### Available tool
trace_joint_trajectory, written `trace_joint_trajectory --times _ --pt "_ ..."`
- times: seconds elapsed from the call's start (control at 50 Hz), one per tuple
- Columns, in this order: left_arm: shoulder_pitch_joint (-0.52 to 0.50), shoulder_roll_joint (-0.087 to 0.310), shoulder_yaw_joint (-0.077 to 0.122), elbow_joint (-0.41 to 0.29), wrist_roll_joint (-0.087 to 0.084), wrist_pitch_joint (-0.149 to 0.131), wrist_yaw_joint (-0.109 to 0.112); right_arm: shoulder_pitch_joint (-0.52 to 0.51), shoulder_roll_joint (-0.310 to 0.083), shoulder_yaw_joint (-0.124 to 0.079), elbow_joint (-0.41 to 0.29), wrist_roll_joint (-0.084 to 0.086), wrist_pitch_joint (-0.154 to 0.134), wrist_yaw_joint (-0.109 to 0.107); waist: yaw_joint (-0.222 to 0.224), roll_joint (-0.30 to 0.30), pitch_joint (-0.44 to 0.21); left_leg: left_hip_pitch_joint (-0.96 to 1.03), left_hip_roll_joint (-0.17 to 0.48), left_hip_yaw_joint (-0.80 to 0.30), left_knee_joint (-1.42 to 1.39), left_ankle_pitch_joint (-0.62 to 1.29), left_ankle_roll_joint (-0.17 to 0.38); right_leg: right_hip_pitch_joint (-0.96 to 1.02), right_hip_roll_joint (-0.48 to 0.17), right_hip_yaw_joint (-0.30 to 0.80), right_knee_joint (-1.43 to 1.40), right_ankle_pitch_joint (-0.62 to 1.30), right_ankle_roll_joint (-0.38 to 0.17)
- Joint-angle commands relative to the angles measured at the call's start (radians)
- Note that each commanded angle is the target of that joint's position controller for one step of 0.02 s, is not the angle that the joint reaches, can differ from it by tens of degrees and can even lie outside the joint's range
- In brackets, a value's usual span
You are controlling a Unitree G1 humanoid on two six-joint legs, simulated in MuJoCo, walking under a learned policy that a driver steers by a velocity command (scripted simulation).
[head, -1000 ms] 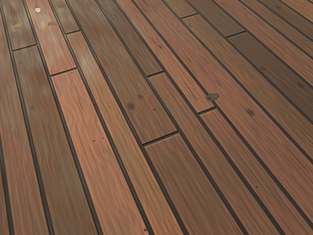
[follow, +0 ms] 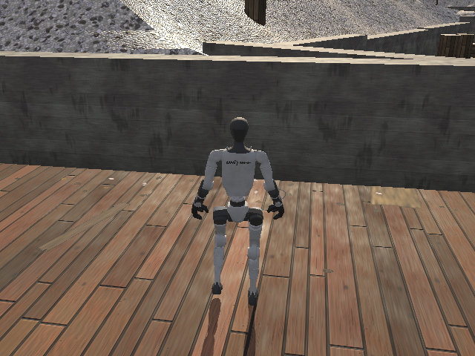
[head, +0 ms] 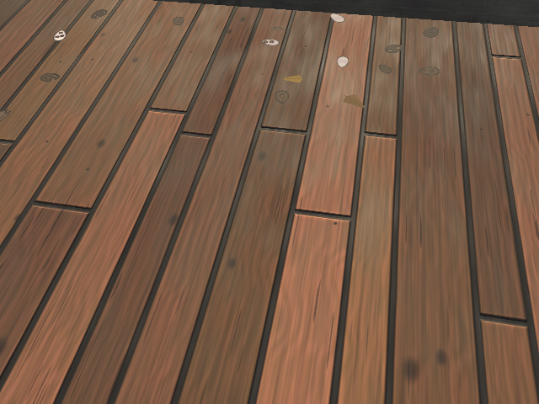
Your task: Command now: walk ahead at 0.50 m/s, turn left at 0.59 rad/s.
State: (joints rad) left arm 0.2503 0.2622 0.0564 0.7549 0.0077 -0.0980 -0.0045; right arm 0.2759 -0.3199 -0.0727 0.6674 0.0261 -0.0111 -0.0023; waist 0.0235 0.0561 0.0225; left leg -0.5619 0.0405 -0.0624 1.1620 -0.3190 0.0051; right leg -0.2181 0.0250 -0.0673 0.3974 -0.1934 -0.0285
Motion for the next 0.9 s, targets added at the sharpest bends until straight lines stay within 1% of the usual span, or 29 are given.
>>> trace_joint_trajectory --times 0.02,0.08,0.14,0.18,0.22,0.24,0.26,0.28,0.3,0.32,0.34,0.36,0.38,0.4,0.42,0.44,0.46,0.5,0.56,0.62,0.66,0.72,0.76,0.78,0.82,0.84,0.86,0.88,0.9 --pt "-0.016 0.14 0.036 -0.035 -0.002 -0.02 0.004 -0.036 -0.037 -0.011 -0.096 -0.003 -0.005 0.003 -0.001 -0.143 0.007 -0.169 0.071 -0.045 -0.061 0.079 -0.016 0.106 -0.286 0.215 -0.242 0.112 -0.165" --pt "-0.015 0.163 0.042 -0.014 -0.001 -0.013 0.006 -0.082 -0.029 -0.006 -0.105 -0.004 -0.01 0.013 0.01 -0.124 0.009 -0.177 0.073 -0.029 -0.203 0.215 -0.023 0.146 -0.279 0.109 -0.248 0.212 -0.158" --pt "0.007 0.184 0.044 0.007 -0.007 -0.002 0.01 -0.178 -0.008 0.004 -0.126 -0.004 -0.021 0.032 0.046 -0.115 0.034 -0.133 0.061 0.026 -0.371 0.333 -0.011 0.163 -0.264 0.012 -0.245 0.249 -0.134" --pt "0.039 0.2 0.048 0.027 -0.015 0.007 0.011 -0.235 0.0 0.009 -0.147 -0.001 -0.023 0.045 0.066 -0.109 0.054 -0.12 0.053 0.056 -0.447 0.339 0.003 0.202 -0.277 -0.021 -0.24 0.259 -0.124" --pt "0.057 0.217 0.054 0.041 -0.025 0.018 0.009 -0.27 -0.008 0.007 -0.167 0.002 -0.022 0.056 0.067 -0.113 0.068 -0.114 0.042 0.08 -0.499 0.293 0.027 0.258 -0.298 -0.046 -0.217 0.32 -0.112" --pt "0.057 0.227 0.057 0.045 -0.03 0.025 0.01 -0.272 -0.018 0.002 -0.175 0.0 -0.022 0.061 0.056 -0.118 0.064 -0.092 0.026 0.098 -0.519 0.249 0.044 0.283 -0.305 -0.064 -0.185 0.416 -0.103" --pt "0.053 0.243 0.062 0.045 -0.035 0.031 0.012 -0.256 -0.034 -0.006 -0.178 -0.003 -0.019 0.062 0.035 -0.132 0.044 -0.042 -0.003 0.124 -0.531 0.197 0.065 0.303 -0.306 -0.084 -0.128 0.583 -0.093" --pt "0.069 0.254 0.064 0.054 -0.042 0.036 0.014 -0.221 -0.046 -0.014 -0.174 -0.01 -0.017 0.06 0.007 -0.146 0.006 0.051 -0.04 0.143 -0.54 0.141 0.088 0.303 -0.31 -0.09 -0.048 0.759 -0.091" --pt "0.072 0.259 0.061 0.063 -0.046 0.041 0.015 -0.111 -0.074 -0.034 -0.15 -0.013 -0.016 0.055 -0.067 -0.137 -0.057 0.216 -0.078 0.151 -0.588 0.147 0.121 0.277 -0.298 -0.105 0.094 0.861 -0.08" --pt "0.076 0.232 0.047 0.07 -0.041 0.04 0.016 0.054 -0.116 -0.06 -0.1 -0.009 -0.013 0.039 -0.155 -0.107 -0.137 0.486 -0.095 0.13 -0.645 0.226 0.154 0.148 -0.266 -0.128 0.288 0.802 -0.054" --pt "0.101 0.142 0.013 0.039 -0.005 0.031 0.009 0.186 -0.21 -0.081 -0.07 -0.016 -0.006 0.017 -0.173 0.071 -0.257 0.847 0.135 -0.197 -0.633 0.226 0.234 -0.191 -0.188 -0.138 0.639 0.276 -0.009" --pt "0.164 0.091 -0.014 0.032 -0.014 0.009 -0.004 0.157 -0.24 -0.071 -0.089 -0.013 -0.017 0.017 -0.106 0.208 -0.424 0.986 0.366 -0.692 -0.789 0.111 0.39 -0.424 -0.025 0.022 0.939 -0.396 0.021" --pt "0.061 0.202 0.018 0.029 -0.055 -0.005 -0.013 0.138 -0.152 -0.046 -0.089 -0.021 -0.029 0.026 -0.162 0.054 -0.37 0.912 0.35 -0.603 -0.828 0.084 0.34 -0.497 -0.072 0.153 0.995 -0.36 0.011" --pt "-0.018 0.197 0.017 -0.002 -0.076 -0.011 -0.018 0.102 -0.131 -0.036 -0.073 -0.029 -0.038 0.027 -0.147 0.043 -0.217 0.763 0.31 -0.421 -0.838 0.145 0.299 -0.527 -0.104 0.141 0.963 -0.294 0.0" --pt "-0.032 0.173 0.013 0.001 -0.061 -0.01 -0.011 0.042 -0.106 -0.029 -0.056 -0.026 -0.048 0.029 -0.097 -0.015 -0.134 0.626 0.26 -0.307 -0.861 0.208 0.259 -0.499 -0.15 0.136 0.875 -0.213 0.002" --pt "-0.021 0.174 0.019 0.012 -0.043 0.001 -0.007 -0.005 -0.068 -0.018 -0.054 -0.029 -0.058 0.03 -0.064 0.01 -0.093 0.535 0.226 -0.226 -0.891 0.262 0.241 -0.455 -0.175 0.144 0.816 -0.157 0.009" --pt "0.024 0.163 0.02 0.032 -0.042 0.017 -0.008 -0.035 -0.054 -0.014 -0.053 -0.034 -0.067 0.029 -0.034 0.028 -0.076 0.466 0.207 -0.169 -0.933 0.272 0.231 -0.392 -0.186 0.155 0.799 -0.108 0.019" --pt "0.064 0.127 0.017 0.054 -0.041 0.044 -0.003 -0.053 -0.05 -0.017 -0.032 -0.038 -0.09 0.027 -0.007 0.017 -0.056 0.404 0.204 -0.095 -0.992 0.322 0.235 -0.363 -0.18 0.158 0.772 -0.056 0.039" --pt "0.002 0.106 0.017 0.036 -0.038 0.056 0.004 -0.042 -0.057 -0.022 0.005 -0.05 -0.103 0.015 -0.015 -0.005 0.002 0.409 0.19 0.017 -1.029 0.379 0.216 -0.454 -0.167 0.191 0.662 0.07 0.062" --pt "-0.056 0.086 0.013 0.02 -0.032 0.046 -0.009 -0.039 -0.065 -0.023 0.027 -0.047 -0.102 0.004 -0.033 -0.005 0.021 0.439 0.165 0.118 -1.042 0.393 0.182 -0.46 -0.148 0.17 0.479 0.243 0.06" --pt "-0.119 0.068 0.003 0.0 -0.028 0.042 -0.021 -0.022 -0.081 -0.026 0.044 -0.042 -0.098 -0.002 -0.061 -0.014 0.044 0.459 0.171 0.161 -1.056 0.392 0.17 -0.447 -0.139 0.124 0.374 0.307 0.052" --pt "-0.203 0.055 -0.006 -0.042 -0.027 0.041 -0.039 0.031 -0.098 -0.035 0.082 -0.03 -0.083 -0.007 -0.097 -0.029 0.079 0.563 0.209 0.195 -1.033 0.431 0.163 -0.488 -0.131 0.09 0.276 0.288 0.025" --pt "-0.236 0.061 -0.006 -0.073 -0.026 0.041 -0.052 0.048 -0.11 -0.041 0.099 -0.019 -0.065 -0.01 -0.101 -0.022 0.084 0.647 0.234 0.209 -0.986 0.508 0.154 -0.518 -0.12 0.063 0.241 0.211 0.0" --pt "-0.239 0.067 -0.003 -0.086 -0.027 0.042 -0.059 0.044 -0.119 -0.044 0.103 -0.015 -0.056 -0.014 -0.092 -0.013 0.077 0.676 0.243 0.22 -0.95 0.597 0.145 -0.506 -0.107 0.044 0.229 0.161 -0.016" --pt "-0.188 0.098 0.013 -0.095 -0.027 0.048 -0.065 0.021 -0.15 -0.052 0.099 -0.011 -0.04 -0.024 -0.047 0.027 0.013 0.705 0.242 0.247 -0.817 0.937 0.119 -0.391 -0.043 -0.02 0.233 0.054 -0.056" --pt "-0.106 0.128 0.03 -0.083 -0.029 0.052 -0.064 0.009 -0.161 -0.054 0.095 -0.01 -0.031 -0.029 0.003 0.04 -0.041 0.695 0.231 0.26 -0.689 1.071 0.103 -0.278 -0.002 -0.045 0.237 0.011 -0.082" --pt "0.04 0.176 0.058 -0.052 -0.032 0.054 -0.054 -0.011 -0.16 -0.05 0.091 -0.005 -0.025 -0.033 0.089 0.024 -0.118 0.617 0.196 0.283 -0.488 1.064 0.072 -0.063 0.039 -0.047 0.178 0.054 -0.119" --pt "0.178 0.256 0.088 -0.026 -0.026 0.062 -0.033 0.009 -0.126 -0.034 0.078 -0.019 -0.034 -0.036 0.144 -0.085 -0.208 0.391 0.143 0.279 -0.189 0.767 0.023 0.233 -0.058 0.14 0.135 0.156 -0.173" --pt "0.133 0.346 0.096 -0.043 -0.018 0.054 -0.025 0.138 0.025 0.015 0.039 -0.051 -0.061 -0.015 0.004 -0.339 -0.31 -0.054 -0.087 0.182 0.187 -0.26 -0.052 0.566 -0.346 0.707 0.071 0.212 -0.386"
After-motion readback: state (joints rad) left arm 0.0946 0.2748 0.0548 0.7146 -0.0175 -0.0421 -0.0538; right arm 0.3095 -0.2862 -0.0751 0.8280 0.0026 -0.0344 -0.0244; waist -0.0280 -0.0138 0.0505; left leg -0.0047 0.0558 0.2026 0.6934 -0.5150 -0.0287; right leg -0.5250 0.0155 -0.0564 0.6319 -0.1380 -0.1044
